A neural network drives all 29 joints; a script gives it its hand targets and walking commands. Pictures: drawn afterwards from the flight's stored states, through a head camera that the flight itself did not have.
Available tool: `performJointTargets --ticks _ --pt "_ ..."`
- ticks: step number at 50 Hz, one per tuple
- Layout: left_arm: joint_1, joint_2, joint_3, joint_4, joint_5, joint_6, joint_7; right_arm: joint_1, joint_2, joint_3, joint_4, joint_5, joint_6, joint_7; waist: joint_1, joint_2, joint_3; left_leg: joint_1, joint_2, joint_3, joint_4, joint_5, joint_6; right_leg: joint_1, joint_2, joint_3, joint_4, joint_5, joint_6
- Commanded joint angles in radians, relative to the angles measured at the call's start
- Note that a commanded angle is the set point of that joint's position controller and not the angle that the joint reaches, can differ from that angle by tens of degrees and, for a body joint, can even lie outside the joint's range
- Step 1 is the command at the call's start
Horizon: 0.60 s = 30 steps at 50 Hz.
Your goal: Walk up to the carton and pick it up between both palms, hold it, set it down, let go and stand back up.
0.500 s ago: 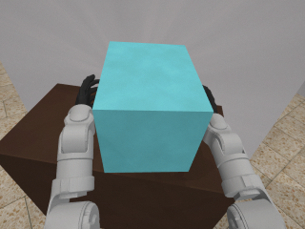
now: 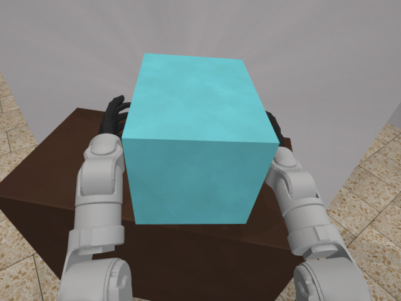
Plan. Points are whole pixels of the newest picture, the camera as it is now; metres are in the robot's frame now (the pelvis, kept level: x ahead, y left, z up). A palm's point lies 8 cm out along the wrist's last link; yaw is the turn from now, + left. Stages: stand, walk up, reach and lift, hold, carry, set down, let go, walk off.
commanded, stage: hold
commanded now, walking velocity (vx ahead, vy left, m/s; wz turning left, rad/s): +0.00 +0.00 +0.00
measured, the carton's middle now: (193, 135) +0.40 +0.01 +0.15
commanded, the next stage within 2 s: none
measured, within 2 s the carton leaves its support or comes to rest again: neither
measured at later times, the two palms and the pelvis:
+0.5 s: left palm (112, 133) +0.36 +0.17 +0.18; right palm (272, 144) +0.36 -0.15 +0.16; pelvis +0.01 +0.00 +0.00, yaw +0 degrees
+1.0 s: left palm (110, 133) +0.36 +0.17 +0.19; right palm (272, 147) +0.35 -0.15 +0.16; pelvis +0.01 +0.00 +0.00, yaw +0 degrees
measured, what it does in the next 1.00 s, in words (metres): stands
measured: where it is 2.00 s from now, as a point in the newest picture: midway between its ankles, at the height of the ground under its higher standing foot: outside the picture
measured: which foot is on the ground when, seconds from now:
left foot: down 0.00-1.00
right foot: down 0.00-1.00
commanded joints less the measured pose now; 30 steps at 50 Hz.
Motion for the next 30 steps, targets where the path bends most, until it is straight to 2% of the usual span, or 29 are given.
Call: performJointTargets --ticks 1,3,4,6,8,9,10,11,12,14,15,16,17,18,19,20,21,23,25,28,29,30 --pt "-0.781 -0.585 -0.564 -0.107 -0.182 -0.097 -0.145 -0.92 0.658 0.353 -0.384 0.087 -0.106 0.105 -0.004 0.062 -0.406 0.179 -0.04 -0.01 -0.025 0.093 -0.002 -0.03 0.006 0.04 -0.062 0.138 0.064" --pt "-0.769 -0.596 -0.558 -0.108 -0.184 -0.104 -0.146 -0.941 0.656 0.36 -0.411 0.091 -0.116 0.104 0.007 0.038 -0.438 0.191 -0.042 -0.008 -0.021 0.114 0.002 -0.029 0.01 0.042 -0.065 0.146 0.068" --pt "-0.766 -0.596 -0.554 -0.063 -0.178 -0.101 -0.146 -0.947 0.65 0.352 -0.406 0.082 -0.119 0.102 0.013 0.042 -0.416 0.179 -0.042 -0.007 -0.022 0.101 0.003 -0.044 0.009 0.038 -0.068 0.133 0.07" --pt "-0.756 -0.605 -0.557 -0.072 -0.179 -0.099 -0.145 -0.953 0.661 0.359 -0.408 0.088 -0.124 0.1 0.003 0.054 -0.435 0.188 -0.043 -0.007 -0.011 0.13 0.007 -0.024 0.008 0.043 -0.059 0.169 0.069" --pt "-0.756 -0.562 -0.496 -0.004 -0.15 -0.095 -0.153 -0.937 0.651 0.334 -0.329 0.073 -0.11 0.094 0.01 0.012 -0.35 0.145 -0.045 -0.004 -0.041 0.042 0.019 -0.041 -0.004 0.044 -0.082 0.104 0.079" --pt "-0.777 -0.572 -0.489 -0.022 -0.141 -0.099 -0.155 -0.966 0.654 0.333 -0.338 0.075 -0.117 0.099 0.022 0.035 -0.367 0.139 -0.044 0.001 -0.044 0.031 0.024 -0.034 -0.006 0.047 -0.078 0.079 0.073" --pt "-0.785 -0.584 -0.514 -0.062 -0.154 -0.098 -0.151 -0.958 0.657 0.337 -0.343 0.083 -0.123 0.102 0.019 0.05 -0.38 0.147 -0.043 0.0 -0.04 0.067 0.02 -0.034 -0.001 0.045 -0.071 0.103 0.073" --pt "-0.783 -0.581 -0.526 -0.078 -0.163 -0.098 -0.149 -0.939 0.659 0.345 -0.346 0.093 -0.123 0.104 0.01 0.047 -0.406 0.173 -0.041 -0.001 -0.032 0.107 0.012 -0.019 0.004 0.045 -0.068 0.139 0.072" --pt "-0.799 -0.61 -0.568 -0.149 -0.196 -0.105 -0.142 -0.947 0.676 0.369 -0.399 0.114 -0.129 0.103 -0.001 0.065 -0.491 0.214 -0.042 -0.01 -0.002 0.19 -0.002 -0.003 0.012 0.044 -0.049 0.226 0.068" --pt "-0.78 -0.579 -0.545 -0.112 -0.175 -0.102 -0.141 -0.919 0.656 0.361 -0.368 0.106 -0.113 0.094 -0.006 0.051 -0.43 0.206 -0.047 -0.013 0.003 0.184 -0.006 -0.016 0.009 0.047 -0.053 0.253 0.078" --pt "-0.785 -0.575 -0.547 -0.137 -0.181 -0.104 -0.144 -0.902 0.668 0.371 -0.371 0.109 -0.111 0.09 -0.011 0.049 -0.455 0.208 -0.045 -0.012 0.011 0.198 -0.002 0.014 0.008 0.05 -0.043 0.286 0.082" --pt "-0.745 -0.58 -0.558 -0.148 -0.178 -0.099 -0.148 -0.871 0.652 0.371 -0.38 0.116 -0.11 0.086 -0.016 0.077 -0.438 0.207 -0.051 -0.009 0.012 0.225 -0.01 0.02 0.01 0.05 -0.041 0.309 0.082" --pt "-0.729 -0.573 -0.574 -0.166 -0.183 -0.098 -0.151 -0.851 0.647 0.386 -0.415 0.127 -0.11 0.082 -0.02 0.07 -0.469 0.226 -0.054 -0.013 0.015 0.249 -0.008 0.043 0.011 0.05 -0.04 0.341 0.086" --pt "-0.716 -0.566 -0.561 -0.136 -0.171 -0.092 -0.155 -0.851 0.626 0.375 -0.408 0.124 -0.104 0.077 -0.025 0.076 -0.428 0.21 -0.053 -0.015 0.009 0.225 -0.011 0.033 0.009 0.05 -0.044 0.326 0.086" --pt "-0.721 -0.553 -0.529 -0.101 -0.15 -0.089 -0.16 -0.864 0.617 0.348 -0.375 0.105 -0.098 0.076 -0.02 0.067 -0.369 0.175 -0.051 -0.014 -0.007 0.166 -0.009 0.01 0.006 0.046 -0.054 0.254 0.084" --pt "-0.732 -0.572 -0.551 -0.155 -0.163 -0.091 -0.158 -0.879 0.629 0.36 -0.401 0.115 -0.11 0.081 -0.017 0.074 -0.402 0.187 -0.048 -0.014 -0.004 0.19 -0.013 0.015 0.009 0.04 -0.051 0.241 0.081" --pt "-0.723 -0.572 -0.555 -0.141 -0.157 -0.083 -0.158 -0.866 0.62 0.356 -0.392 0.111 -0.109 0.084 -0.02 0.083 -0.358 0.183 -0.047 -0.013 -0.011 0.19 -0.015 -0.015 0.009 0.038 -0.058 0.232 0.076" --pt "-0.685 -0.569 -0.546 -0.139 -0.147 -0.072 -0.158 -0.863 0.618 0.371 -0.414 0.123 -0.108 0.083 -0.008 0.07 -0.368 0.216 -0.048 -0.013 0.003 0.24 -0.018 0.003 0.017 0.036 -0.054 0.282 0.077" --pt "-0.693 -0.569 -0.554 -0.164 -0.153 -0.073 -0.158 -0.87 0.613 0.375 -0.431 0.131 -0.106 0.083 -0.006 0.083 -0.367 0.215 -0.048 -0.015 0.001 0.242 -0.02 0.002 0.017 0.034 -0.055 0.268 0.078" --pt "-0.7 -0.581 -0.606 -0.234 -0.18 -0.075 -0.147 -0.864 0.621 0.402 -0.476 0.145 -0.111 0.082 -0.028 0.085 -0.442 0.262 -0.044 -0.027 0.032 0.329 -0.038 0.004 0.028 0.031 -0.04 0.342 0.078" --pt "-0.695 -0.571 -0.604 -0.266 -0.18 -0.077 -0.143 -0.852 0.625 0.419 -0.497 0.157 -0.107 0.079 -0.019 0.087 -0.449 0.27 -0.047 -0.023 0.041 0.355 -0.039 0.019 0.03 0.036 -0.035 0.379 0.077" --pt "-0.682 -0.559 -0.589 -0.235 -0.176 -0.074 -0.144 -0.846 0.612 0.407 -0.485 0.153 -0.1 0.077 -0.016 0.076 -0.405 0.24 -0.049 -0.022 0.035 0.33 -0.035 0.008 0.03 0.038 -0.039 0.367 0.081"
